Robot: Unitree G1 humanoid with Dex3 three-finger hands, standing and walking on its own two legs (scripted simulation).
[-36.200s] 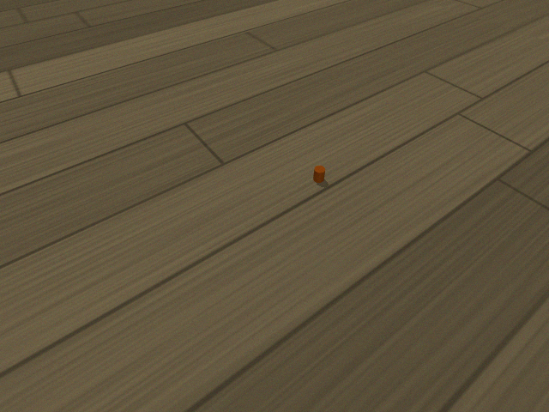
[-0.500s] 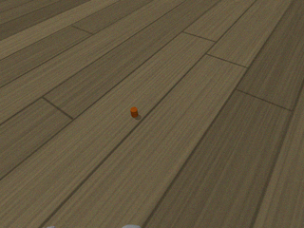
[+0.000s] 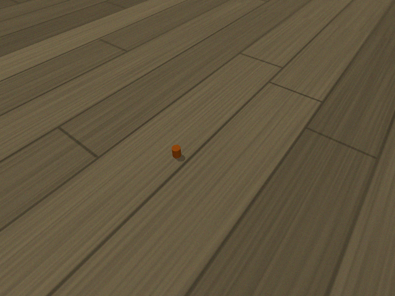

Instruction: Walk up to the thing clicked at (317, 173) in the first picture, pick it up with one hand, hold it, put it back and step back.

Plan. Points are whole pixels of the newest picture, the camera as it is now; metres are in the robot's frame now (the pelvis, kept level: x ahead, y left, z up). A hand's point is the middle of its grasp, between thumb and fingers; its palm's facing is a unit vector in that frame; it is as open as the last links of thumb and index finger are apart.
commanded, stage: step back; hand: left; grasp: from above
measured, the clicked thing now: (176, 151) +1.08 +0.22 -0.73
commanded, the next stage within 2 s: stand in 0.42 s
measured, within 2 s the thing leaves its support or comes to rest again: neither
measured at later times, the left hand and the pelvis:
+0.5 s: hand (94, 292) +0.16 +0.26 -0.13, palm faces -0.02 -0.93 -0.36, open 7.4 cm; pelvis +0.04 +0.00 +0.01, yaw -2 degrees
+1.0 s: hand out of the picture +0.10 +0.25 -0.14, palm faces -0.06 -0.94 -0.34, open 7.4 cm; pelvis +0.02 +0.00 +0.02, yaw -2 degrees
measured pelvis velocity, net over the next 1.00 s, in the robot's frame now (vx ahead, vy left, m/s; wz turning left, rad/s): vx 0.02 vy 0.00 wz -0.03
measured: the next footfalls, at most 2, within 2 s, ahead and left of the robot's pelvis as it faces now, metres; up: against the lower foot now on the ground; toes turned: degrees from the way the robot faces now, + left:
none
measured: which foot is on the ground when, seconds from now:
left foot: down 0.00-1.00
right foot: down 0.00-1.00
